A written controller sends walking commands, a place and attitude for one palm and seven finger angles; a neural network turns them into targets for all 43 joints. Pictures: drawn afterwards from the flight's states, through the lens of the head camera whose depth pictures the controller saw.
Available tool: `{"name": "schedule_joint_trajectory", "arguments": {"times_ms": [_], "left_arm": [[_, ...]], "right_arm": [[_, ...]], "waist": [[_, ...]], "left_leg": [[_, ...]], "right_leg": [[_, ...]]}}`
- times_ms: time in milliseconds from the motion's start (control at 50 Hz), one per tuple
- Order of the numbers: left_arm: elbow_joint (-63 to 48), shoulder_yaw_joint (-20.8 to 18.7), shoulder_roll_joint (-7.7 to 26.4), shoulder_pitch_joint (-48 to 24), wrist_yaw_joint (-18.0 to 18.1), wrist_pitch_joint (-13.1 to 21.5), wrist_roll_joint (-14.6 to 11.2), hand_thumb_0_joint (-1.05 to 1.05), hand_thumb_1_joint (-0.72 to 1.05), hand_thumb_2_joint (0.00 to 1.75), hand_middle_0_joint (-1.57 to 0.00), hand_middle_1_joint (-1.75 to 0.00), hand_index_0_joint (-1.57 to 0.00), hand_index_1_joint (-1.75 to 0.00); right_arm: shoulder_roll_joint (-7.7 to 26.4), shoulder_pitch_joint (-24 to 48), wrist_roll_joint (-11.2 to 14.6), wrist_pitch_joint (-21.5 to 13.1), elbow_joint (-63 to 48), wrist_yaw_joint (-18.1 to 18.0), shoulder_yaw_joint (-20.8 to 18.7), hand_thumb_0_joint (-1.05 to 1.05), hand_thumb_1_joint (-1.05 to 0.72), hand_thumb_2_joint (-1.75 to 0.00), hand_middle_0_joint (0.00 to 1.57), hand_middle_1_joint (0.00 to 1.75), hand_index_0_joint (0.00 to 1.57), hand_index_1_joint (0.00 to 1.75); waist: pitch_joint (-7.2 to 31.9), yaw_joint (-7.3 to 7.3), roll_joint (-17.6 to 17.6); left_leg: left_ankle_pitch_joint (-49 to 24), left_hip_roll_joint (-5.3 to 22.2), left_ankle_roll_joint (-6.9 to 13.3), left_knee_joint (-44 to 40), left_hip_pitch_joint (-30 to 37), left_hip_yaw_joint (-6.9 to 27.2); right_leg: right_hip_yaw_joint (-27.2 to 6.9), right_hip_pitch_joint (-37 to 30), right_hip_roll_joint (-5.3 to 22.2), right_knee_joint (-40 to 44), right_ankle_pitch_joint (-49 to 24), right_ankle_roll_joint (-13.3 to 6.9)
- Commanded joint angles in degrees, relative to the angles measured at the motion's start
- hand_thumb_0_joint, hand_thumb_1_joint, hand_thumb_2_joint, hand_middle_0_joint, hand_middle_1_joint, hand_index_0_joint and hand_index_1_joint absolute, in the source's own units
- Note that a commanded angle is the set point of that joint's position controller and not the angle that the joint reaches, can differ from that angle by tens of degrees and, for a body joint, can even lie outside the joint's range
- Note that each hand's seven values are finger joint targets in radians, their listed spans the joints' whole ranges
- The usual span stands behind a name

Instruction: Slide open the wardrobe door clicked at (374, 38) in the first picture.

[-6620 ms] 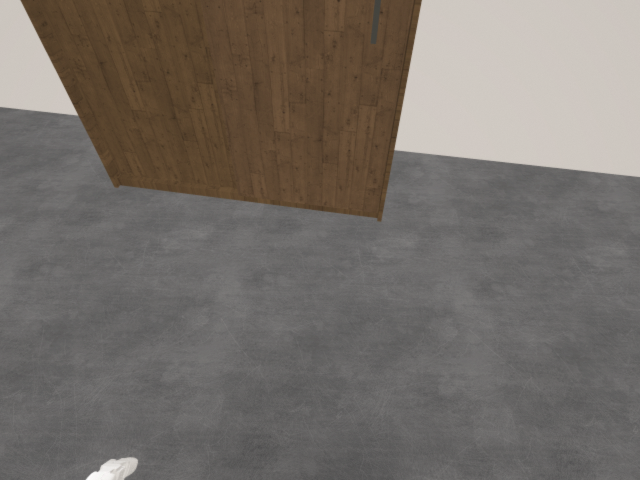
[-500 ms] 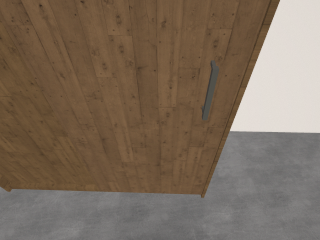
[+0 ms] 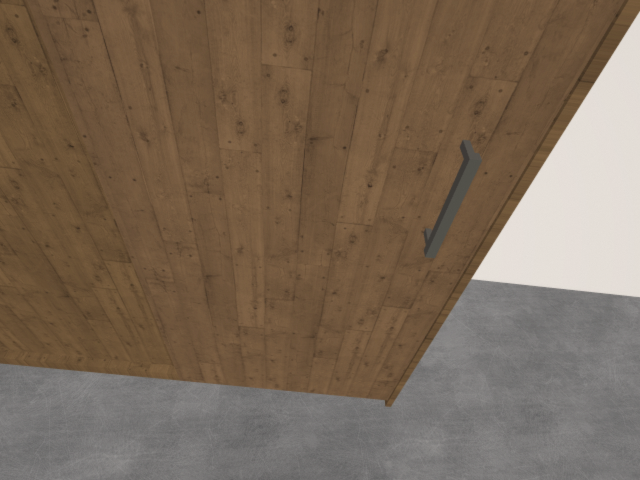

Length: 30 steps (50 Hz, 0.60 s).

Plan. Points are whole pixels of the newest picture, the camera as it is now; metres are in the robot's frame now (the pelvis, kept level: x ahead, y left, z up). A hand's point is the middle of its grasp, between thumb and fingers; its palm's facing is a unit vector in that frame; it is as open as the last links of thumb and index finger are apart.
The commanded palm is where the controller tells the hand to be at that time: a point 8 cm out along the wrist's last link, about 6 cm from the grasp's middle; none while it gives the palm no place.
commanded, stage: come to a stop and stand still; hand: right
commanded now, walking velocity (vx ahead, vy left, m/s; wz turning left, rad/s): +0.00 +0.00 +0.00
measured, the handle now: (447, 203) +0.49 -0.15 +0.11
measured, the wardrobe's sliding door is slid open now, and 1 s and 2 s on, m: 0.00 0.00 0.00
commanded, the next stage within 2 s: look again from close up in 0.36 s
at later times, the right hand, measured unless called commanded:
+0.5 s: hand out of the picture -0.03 -0.17 -0.17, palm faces +0.04 +0.98 -0.21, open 7.3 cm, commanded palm none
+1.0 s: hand out of the picture -0.04 -0.17 -0.17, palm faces +0.05 +0.98 -0.19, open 7.3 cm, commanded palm none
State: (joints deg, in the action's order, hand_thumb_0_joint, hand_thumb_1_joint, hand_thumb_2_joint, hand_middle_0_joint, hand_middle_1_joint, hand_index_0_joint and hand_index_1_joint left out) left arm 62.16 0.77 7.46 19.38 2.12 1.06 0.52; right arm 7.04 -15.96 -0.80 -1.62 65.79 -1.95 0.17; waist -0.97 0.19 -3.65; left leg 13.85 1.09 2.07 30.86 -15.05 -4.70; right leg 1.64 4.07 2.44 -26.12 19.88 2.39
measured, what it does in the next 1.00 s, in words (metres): stands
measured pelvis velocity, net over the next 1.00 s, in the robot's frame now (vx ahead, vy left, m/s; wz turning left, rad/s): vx -0.03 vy -0.01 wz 0.01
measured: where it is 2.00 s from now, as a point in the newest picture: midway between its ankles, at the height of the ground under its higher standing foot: outside the picture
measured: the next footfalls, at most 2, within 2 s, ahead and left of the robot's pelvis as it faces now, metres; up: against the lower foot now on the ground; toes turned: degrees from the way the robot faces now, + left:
none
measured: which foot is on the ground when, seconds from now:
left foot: down 0.00-1.00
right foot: down 0.00-1.00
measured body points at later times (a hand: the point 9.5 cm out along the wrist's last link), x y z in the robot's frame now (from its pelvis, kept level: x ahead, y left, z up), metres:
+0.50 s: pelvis -0.03 +0.01 +0.00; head -0.02 +0.02 +0.45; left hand -0.07 +0.21 -0.17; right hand -0.03 -0.22 -0.15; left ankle +0.03 +0.10 -0.73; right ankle -0.06 -0.15 -0.73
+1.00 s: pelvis -0.03 -0.01 +0.00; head -0.02 +0.00 +0.45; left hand -0.07 +0.19 -0.16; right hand -0.04 -0.22 -0.15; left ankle +0.03 +0.10 -0.73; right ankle -0.06 -0.15 -0.73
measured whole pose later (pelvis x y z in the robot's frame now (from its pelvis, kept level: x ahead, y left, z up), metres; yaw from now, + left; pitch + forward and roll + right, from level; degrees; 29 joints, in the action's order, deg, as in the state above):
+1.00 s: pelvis -0.03 -0.01 +0.00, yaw +0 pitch -2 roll -1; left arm 63.9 0.6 5.7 21.3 2.0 1.0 0.7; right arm 7.2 -16.8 -1.0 -0.7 64.4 -1.4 -0.7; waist -2.9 -0.6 -0.3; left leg 9.3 1.5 1.7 27.4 -16.3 -4.1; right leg 2.1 6.4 1.8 -25.2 16.8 1.8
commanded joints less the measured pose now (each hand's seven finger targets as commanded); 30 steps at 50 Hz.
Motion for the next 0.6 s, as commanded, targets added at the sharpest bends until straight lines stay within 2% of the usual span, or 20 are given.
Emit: {"name": "schedule_joint_trajectory", "arguments": {"times_ms": [0,80,140,240,300,360,480,580], "left_arm": [[-0.48,-0.58,3.45,5.6,0.0,0.67,0.36,0.0,0.9,0.9,-0.2,-0.3,-0.2,-0.3],[-0.02,-0.56,3.64,6.03,-0.1,0.51,0.42,0.0,0.9,0.9,-0.2,-0.3,-0.2,-0.3],[0.31,-0.48,3.65,6.11,-0.25,0.4,0.46,0.0,0.9,0.9,-0.2,-0.3,-0.2,-0.3],[0.65,-0.46,3.79,6.7,-0.38,0.43,0.51,0.0,0.9,0.9,-0.2,-0.3,-0.2,-0.3],[0.93,-0.48,3.82,6.96,-0.36,0.43,0.49,0.0,0.9,0.9,-0.2,-0.3,-0.2,-0.3],[1.14,-0.5,3.43,7.37,-0.3,0.41,0.47,0.0,0.9,0.9,-0.2,-0.3,-0.2,-0.3],[1.32,-0.47,3.53,7.83,-0.33,0.36,0.45,0.0,0.9,0.9,-0.2,-0.3,-0.2,-0.3],[1.45,-0.63,3.16,8.36,-0.27,0.17,0.43,0.0,0.9,0.9,-0.2,-0.3,-0.2,-0.3]], "right_arm": [[6.91,-3.34,0.41,-0.58,-2.18,-0.3,-1.36,0.0,-0.9,-0.9,0.2,0.3,0.2,0.3],[7.25,-2.34,0.39,-0.41,-3.01,-0.2,-1.63,0.0,-0.9,-0.9,0.2,0.3,0.2,0.3],[7.62,-1.94,0.4,-0.11,-3.34,-0.07,-1.79,0.0,-0.9,-0.9,0.2,0.3,0.2,0.3],[7.79,-1.74,0.37,0.05,-3.64,0.05,-1.98,0.0,-0.9,-0.9,0.2,0.3,0.2,0.3],[7.62,-1.83,0.37,0.07,-3.6,0.11,-1.98,0.0,-0.9,-0.9,0.2,0.3,0.2,0.3],[7.21,-2.09,0.33,0.06,-3.4,0.1,-1.88,0.0,-0.9,-0.9,0.2,0.3,0.2,0.3],[6.99,-2.8,0.26,0.2,-3.14,0.13,-1.87,0.0,-0.9,-0.9,0.2,0.3,0.2,0.3],[6.6,-3.33,0.14,0.24,-2.99,0.11,-1.82,0.0,-0.9,-0.9,0.2,0.3,0.2,0.3]], "waist": [[-4.13,0.0,4.71],[-4.46,0.0,5.1],[-5.06,-0.18,4.12],[-4.63,-0.26,4.26],[-4.7,-0.18,3.26],[-4.55,-0.06,4.37],[-5.34,-0.22,3.33],[-6.15,-0.05,4.54]], "left_leg": [[-9.75,6.36,1.51,-8.02,5.02,7.51],[-5.62,6.09,1.48,-9.33,4.65,7.85],[-0.37,6.15,1.49,-10.68,3.93,8.15],[3.36,5.97,1.35,-11.51,3.91,8.33],[3.68,5.87,1.33,-11.65,3.49,8.36],[3.38,5.73,1.32,-11.75,3.39,8.13],[5.82,5.78,1.02,-12.15,2.67,8.22],[7.24,5.63,0.9,-12.7,1.46,8.61]], "right_leg": [[-1.29,8.76,2.4,5.28,-7.92,-2.9],[-1.38,8.93,2.4,5.8,-6.68,-2.88],[-1.23,9.58,2.35,6.26,-5.17,-2.87],[-1.39,9.85,2.25,6.72,-4.41,-3.0],[-1.44,9.81,2.35,6.78,-4.4,-2.98],[-1.49,9.2,2.61,7.19,-4.54,-3.03],[-1.51,10.44,2.22,7.01,-3.27,-3.03],[-1.28,10.66,2.11,6.56,-2.33,-3.09]]}}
